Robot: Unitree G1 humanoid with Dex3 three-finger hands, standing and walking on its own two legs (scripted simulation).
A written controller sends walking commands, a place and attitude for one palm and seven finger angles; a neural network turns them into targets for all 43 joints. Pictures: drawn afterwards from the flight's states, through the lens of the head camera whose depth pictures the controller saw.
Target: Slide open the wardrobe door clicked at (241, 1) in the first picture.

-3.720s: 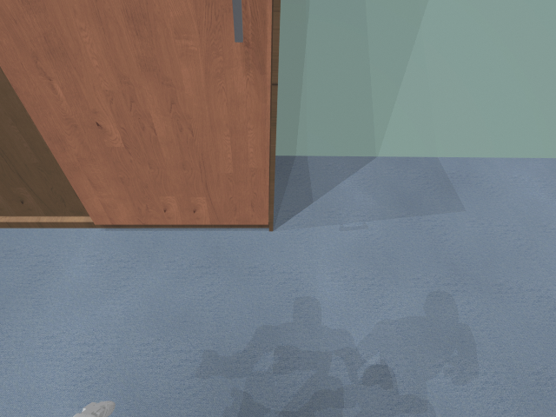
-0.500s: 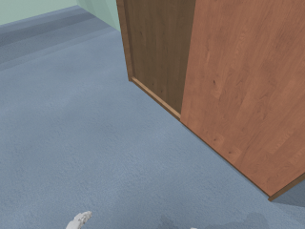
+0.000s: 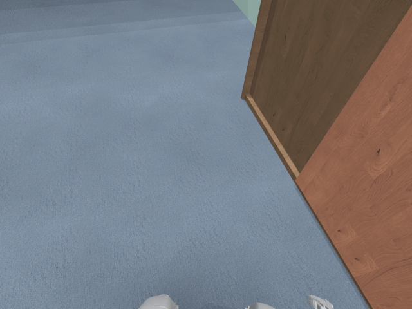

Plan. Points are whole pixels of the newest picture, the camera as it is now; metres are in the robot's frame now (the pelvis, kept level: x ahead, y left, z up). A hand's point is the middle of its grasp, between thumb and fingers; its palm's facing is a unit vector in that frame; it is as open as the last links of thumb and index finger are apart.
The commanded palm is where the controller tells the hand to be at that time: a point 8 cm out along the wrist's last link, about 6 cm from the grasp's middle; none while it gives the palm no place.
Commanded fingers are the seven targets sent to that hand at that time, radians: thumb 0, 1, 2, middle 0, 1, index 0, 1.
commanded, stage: turn to face it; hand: right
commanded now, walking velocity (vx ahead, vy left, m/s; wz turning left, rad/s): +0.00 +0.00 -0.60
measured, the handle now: out of the picture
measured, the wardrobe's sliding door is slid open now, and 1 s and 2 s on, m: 0.00 0.00 0.00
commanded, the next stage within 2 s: take the last steps up to it in 2.00 s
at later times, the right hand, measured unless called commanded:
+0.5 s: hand out of the picture +0.09 -0.22 -0.15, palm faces +0.20 +0.96 -0.21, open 7.4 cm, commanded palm none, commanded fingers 0.00 -0.90 -0.90 0.20 0.30 0.20 0.30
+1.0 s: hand out of the picture -0.06 -0.18 -0.15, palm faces +0.52 +0.81 -0.26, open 7.4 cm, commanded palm none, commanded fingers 0.00 -0.90 -0.90 0.20 0.30 0.20 0.30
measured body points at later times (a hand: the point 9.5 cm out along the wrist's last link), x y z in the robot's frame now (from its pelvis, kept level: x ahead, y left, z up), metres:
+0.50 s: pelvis +0.03 -0.01 +0.02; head +0.08 -0.03 +0.47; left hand +0.07 +0.22 -0.13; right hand +0.08 -0.27 -0.13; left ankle +0.02 +0.14 -0.67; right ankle +0.03 -0.12 -0.72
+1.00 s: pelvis +0.01 +0.02 +0.01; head +0.05 -0.01 +0.46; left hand +0.26 +0.19 -0.11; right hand -0.09 -0.22 -0.13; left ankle +0.04 +0.14 -0.72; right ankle -0.06 -0.09 -0.70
